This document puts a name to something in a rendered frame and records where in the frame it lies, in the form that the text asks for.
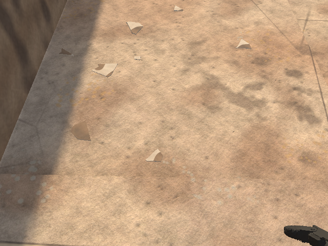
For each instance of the robot right hand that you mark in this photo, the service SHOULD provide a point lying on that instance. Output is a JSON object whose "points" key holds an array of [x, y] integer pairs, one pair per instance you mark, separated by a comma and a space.
{"points": [[315, 236]]}

